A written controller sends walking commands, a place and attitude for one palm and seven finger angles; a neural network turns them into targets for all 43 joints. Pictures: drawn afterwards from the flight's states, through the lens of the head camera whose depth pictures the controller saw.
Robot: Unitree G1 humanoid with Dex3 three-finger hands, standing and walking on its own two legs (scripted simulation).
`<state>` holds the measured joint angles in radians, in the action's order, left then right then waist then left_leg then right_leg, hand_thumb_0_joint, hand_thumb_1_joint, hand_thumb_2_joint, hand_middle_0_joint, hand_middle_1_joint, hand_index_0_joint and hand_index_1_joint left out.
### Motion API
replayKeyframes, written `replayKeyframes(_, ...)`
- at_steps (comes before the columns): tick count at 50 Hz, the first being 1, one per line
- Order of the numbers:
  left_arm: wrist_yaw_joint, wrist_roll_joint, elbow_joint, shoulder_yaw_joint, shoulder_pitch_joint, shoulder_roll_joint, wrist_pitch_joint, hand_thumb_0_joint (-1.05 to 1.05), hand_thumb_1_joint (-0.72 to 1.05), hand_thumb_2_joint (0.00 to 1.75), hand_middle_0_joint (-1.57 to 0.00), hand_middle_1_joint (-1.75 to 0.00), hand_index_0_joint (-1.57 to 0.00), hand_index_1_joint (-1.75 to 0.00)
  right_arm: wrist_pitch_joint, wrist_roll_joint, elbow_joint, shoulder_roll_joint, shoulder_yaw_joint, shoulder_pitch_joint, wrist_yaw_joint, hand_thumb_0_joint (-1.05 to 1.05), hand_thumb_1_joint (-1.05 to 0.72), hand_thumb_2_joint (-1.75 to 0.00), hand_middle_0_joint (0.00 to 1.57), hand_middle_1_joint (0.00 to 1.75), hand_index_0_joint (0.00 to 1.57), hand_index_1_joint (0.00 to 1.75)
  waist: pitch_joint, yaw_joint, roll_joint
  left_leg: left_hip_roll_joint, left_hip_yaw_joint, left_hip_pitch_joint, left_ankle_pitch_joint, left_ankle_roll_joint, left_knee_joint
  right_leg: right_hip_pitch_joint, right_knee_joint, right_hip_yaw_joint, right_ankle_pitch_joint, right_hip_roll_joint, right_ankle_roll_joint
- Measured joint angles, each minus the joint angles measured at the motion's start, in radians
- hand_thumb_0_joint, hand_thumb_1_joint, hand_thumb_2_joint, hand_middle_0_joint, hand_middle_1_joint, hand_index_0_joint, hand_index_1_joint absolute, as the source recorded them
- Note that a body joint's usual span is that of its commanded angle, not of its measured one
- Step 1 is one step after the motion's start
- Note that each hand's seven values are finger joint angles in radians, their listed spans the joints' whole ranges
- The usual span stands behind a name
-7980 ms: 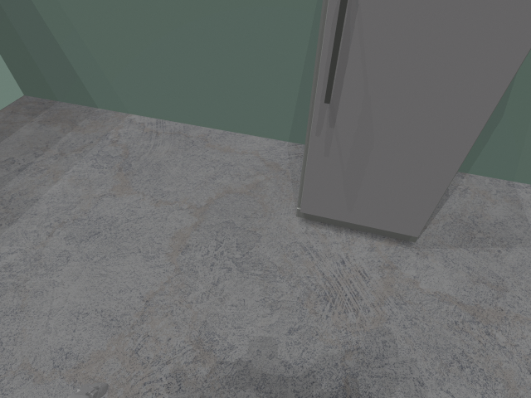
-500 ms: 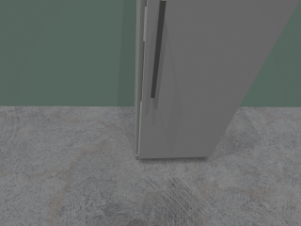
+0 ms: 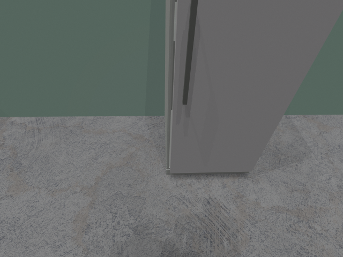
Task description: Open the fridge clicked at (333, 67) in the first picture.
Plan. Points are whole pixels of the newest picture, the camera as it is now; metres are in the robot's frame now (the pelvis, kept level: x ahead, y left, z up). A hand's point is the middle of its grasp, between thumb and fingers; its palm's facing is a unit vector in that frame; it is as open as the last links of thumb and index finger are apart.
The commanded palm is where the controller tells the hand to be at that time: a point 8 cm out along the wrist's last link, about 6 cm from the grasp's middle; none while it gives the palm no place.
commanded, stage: look again from close up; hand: left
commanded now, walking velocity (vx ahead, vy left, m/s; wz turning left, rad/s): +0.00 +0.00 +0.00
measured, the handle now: (188, 56) +0.73 +0.00 +0.13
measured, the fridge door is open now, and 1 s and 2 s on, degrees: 0 0 0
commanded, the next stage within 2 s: shuffle to correct the standing spot in 1.16 s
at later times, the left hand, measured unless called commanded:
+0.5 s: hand out of the picture -0.01 +0.14 -0.18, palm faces +0.06 -0.99 -0.16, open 7.4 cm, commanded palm none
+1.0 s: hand out of the picture +0.03 +0.15 -0.17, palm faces +0.04 -0.99 -0.17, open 7.4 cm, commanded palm none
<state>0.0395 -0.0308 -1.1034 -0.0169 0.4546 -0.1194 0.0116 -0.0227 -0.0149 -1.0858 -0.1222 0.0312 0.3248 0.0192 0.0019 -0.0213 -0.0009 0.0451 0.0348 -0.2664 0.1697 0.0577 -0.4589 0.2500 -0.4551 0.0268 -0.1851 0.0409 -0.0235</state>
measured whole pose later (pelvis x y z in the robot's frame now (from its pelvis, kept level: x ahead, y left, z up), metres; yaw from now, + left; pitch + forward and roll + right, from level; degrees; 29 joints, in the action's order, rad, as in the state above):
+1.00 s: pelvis +0.04 -0.01 +0.00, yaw +0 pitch -1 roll +0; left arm 0.04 -0.02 -1.09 -0.01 0.32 -0.12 -0.01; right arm 0.01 -0.01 -1.11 -0.14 0.01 0.29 0.03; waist -0.03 -0.01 0.00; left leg 0.03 0.03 -0.22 0.21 0.04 -0.44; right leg 0.21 -0.44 0.02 -0.22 0.02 -0.01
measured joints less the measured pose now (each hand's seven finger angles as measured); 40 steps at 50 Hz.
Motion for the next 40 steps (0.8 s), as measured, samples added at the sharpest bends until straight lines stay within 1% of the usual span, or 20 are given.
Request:
replayKeyframes(6, -0.002, 0.004, -0.008, 0.001, 0.002, 0.012, -0.002, 0.0, 0.91, 0.9, -0.2, -0.29, -0.2, -0.3, 0.006, -0.002, 0.008, -0.006, 0.001, 0.002, 0.003, 0.01, -0.91, -0.9, 0.2, 0.3, 0.2, 0.3, 0.002, 0.004, -0.003, -0.011, -0.006, -0.028, 0.005, -0.005, -0.025, 0.02, -0.012, 0.003, -0.005, -0.012, 0.007)
replayKeyframes(15, -0.004, 0.004, 0.01, 0.003, -0.047, 0.017, -0.014, 0.0, 0.91, 0.9, -0.2, -0.29, -0.2, -0.3, 0.01, -0.003, -0.003, 0.012, -0.009, 0.02, 0.002, 0.0, -0.91, -0.9, 0.2, 0.3, 0.2, 0.3, 0.0, 0.009, -0.009, -0.011, -0.008, -0.033, 0.015, -0.008, -0.032, 0.027, -0.022, 0.002, -0.007, -0.014, 0.01)
replayKeyframes(26, 0.0, 0.01, 0.03, 0.002, -0.103, 0.009, -0.023, 0.0, 0.91, 0.9, -0.2, -0.29, -0.2, -0.3, 0.021, -0.002, -0.007, 0.03, -0.018, 0.014, 0.001, 0.0, -0.91, -0.9, 0.2, 0.3, 0.2, 0.3, -0.015, 0.022, -0.003, -0.014, -0.007, -0.02, 0.027, -0.012, -0.024, 0.018, -0.018, 0.0, -0.018, -0.017, 0.01)
replayKeyframes(40, 0.002, 0.013, 0.026, 0.006, -0.134, 0.004, -0.023, 0.0, 0.91, 0.9, -0.2, -0.29, -0.2, -0.3, 0.028, -0.001, -0.015, 0.005, -0.02, -0.013, 0.006, 0.01, -0.92, -0.9, 0.2, 0.3, 0.2, 0.3, -0.033, 0.019, -0.001, -0.013, -0.005, 0.018, 0.04, -0.013, -0.002, -0.018, 0.001, -0.003, -0.032, -0.017, 0.009)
